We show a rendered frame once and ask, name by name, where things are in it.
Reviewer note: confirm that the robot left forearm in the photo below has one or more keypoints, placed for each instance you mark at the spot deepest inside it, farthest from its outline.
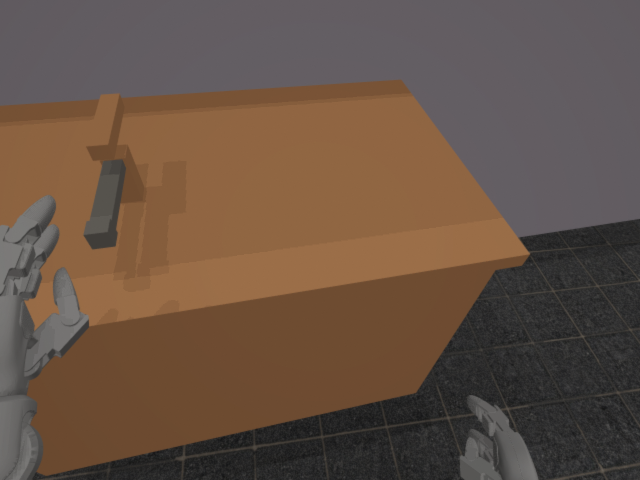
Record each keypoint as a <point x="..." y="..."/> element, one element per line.
<point x="21" y="446"/>

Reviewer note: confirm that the robot right hand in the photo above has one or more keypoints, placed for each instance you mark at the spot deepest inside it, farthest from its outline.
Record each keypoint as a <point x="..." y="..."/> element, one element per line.
<point x="506" y="458"/>

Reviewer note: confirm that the robot left hand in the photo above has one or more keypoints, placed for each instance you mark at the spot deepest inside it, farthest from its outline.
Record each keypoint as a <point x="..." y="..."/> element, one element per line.
<point x="24" y="249"/>

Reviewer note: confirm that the counter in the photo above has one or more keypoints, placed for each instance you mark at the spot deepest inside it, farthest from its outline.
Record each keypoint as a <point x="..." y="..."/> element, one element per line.
<point x="281" y="253"/>

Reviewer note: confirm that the tap lever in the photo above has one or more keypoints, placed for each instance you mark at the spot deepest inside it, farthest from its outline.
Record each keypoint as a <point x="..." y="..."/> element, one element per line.
<point x="100" y="231"/>

